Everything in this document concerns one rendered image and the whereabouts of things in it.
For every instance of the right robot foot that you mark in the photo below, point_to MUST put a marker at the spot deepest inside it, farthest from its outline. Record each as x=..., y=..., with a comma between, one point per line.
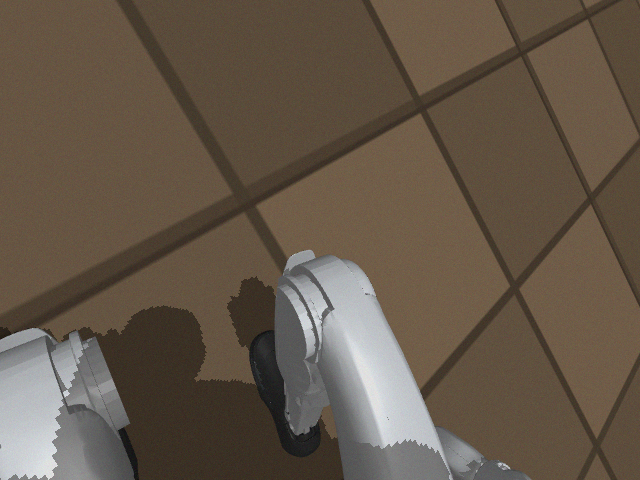
x=270, y=385

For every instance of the right robot hand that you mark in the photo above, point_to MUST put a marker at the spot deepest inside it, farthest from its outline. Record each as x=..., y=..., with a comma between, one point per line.
x=463, y=459

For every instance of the left robot foot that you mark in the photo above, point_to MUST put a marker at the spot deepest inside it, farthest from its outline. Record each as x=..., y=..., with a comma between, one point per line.
x=130, y=452

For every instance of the right robot arm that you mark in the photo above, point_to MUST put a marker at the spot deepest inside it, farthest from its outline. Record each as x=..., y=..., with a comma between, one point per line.
x=497, y=470

